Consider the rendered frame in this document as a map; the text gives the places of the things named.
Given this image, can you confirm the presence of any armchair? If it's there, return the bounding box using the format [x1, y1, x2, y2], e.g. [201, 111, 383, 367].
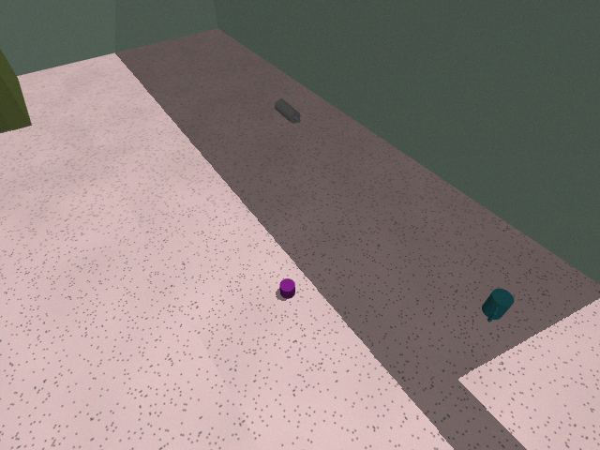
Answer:
[0, 49, 32, 132]

